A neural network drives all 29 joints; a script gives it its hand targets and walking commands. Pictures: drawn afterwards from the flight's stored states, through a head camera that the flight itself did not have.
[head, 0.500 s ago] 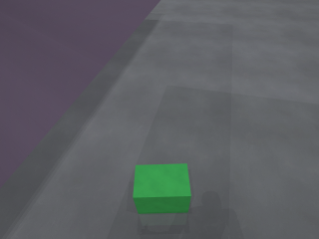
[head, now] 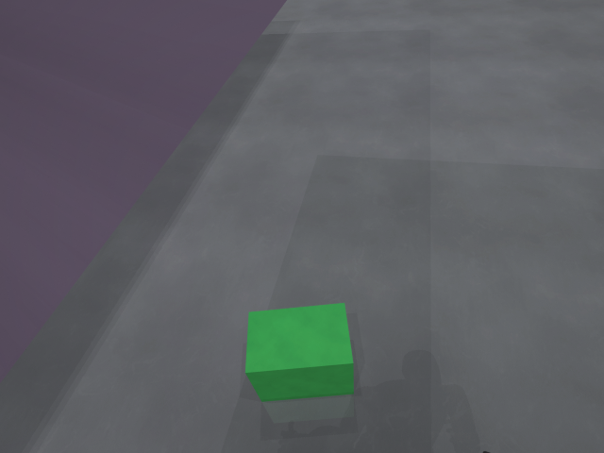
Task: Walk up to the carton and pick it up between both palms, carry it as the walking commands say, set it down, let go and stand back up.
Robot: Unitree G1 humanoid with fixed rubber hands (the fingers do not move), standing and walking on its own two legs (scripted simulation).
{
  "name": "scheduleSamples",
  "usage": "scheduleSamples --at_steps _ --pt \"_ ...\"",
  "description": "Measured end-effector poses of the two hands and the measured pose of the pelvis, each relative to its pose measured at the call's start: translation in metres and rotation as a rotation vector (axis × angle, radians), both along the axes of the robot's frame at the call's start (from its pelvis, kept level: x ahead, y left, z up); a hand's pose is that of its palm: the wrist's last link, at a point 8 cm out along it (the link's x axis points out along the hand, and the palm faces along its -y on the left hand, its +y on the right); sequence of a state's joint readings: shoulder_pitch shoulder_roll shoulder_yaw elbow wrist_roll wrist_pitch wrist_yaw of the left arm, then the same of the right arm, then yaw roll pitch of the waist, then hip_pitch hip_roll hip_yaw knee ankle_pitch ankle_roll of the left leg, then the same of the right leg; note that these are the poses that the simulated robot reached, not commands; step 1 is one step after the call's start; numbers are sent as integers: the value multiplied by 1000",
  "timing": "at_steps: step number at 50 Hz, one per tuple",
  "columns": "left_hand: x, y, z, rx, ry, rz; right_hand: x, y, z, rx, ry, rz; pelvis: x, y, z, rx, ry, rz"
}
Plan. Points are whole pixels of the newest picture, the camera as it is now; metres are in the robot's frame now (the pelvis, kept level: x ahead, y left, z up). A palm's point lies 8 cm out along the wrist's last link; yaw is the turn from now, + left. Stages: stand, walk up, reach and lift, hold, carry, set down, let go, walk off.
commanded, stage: walk up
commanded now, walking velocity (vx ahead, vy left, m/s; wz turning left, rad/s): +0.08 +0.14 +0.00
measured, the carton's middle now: (302, 353) +0.56 +0.08 -0.65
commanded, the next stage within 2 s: none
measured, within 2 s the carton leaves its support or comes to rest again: neither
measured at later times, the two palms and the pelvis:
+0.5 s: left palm out of the picture +0.06 +0.27 -0.11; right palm out of the picture +0.06 -0.24 -0.13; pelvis -0.02 +0.01 -0.01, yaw -1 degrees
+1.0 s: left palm out of the picture +0.01 +0.26 -0.09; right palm out of the picture +0.10 -0.25 -0.14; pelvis +0.01 -0.01 +0.00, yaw -2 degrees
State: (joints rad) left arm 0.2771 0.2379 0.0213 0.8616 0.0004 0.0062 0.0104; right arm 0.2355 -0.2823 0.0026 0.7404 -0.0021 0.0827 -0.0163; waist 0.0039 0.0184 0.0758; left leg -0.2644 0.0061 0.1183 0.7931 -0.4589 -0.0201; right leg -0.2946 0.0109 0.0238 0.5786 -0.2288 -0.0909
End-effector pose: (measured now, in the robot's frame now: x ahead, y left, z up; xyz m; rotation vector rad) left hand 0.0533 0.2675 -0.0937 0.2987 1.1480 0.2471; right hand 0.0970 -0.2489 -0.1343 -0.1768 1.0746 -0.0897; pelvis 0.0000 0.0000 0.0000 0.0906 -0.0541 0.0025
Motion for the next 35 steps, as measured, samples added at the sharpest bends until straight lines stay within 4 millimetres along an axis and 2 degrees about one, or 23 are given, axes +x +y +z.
scheduleSamples --at_steps 7,13,17,22,27,35 --pt "-17 11 -7 -17 -11 5 -15 4 6 -31 -21 6 -18 13 -3 -18 -23 0" --pt "-11 24 -20 -58 -56 -4 -35 20 7 -62 -17 8 -31 30 -10 -64 -32 10" --pt "-6 24 -19 -76 -70 -15 -41 26 11 -56 -27 -4 -33 32 -7 -70 -46 3" --pt "-2 13 -18 -77 -63 -27 -40 20 8 -38 -31 -14 -30 22 -7 -63 -34 -5" --pt "3 -3 -18 -42 -49 -30 -32 -2 -9 -18 -15 -15 -19 2 -15 -27 -16 -11" --pt "-39 -15 0 5 95 16 -14 -25 -5 4 22 -5 4 -16 -1 11 24 -35"
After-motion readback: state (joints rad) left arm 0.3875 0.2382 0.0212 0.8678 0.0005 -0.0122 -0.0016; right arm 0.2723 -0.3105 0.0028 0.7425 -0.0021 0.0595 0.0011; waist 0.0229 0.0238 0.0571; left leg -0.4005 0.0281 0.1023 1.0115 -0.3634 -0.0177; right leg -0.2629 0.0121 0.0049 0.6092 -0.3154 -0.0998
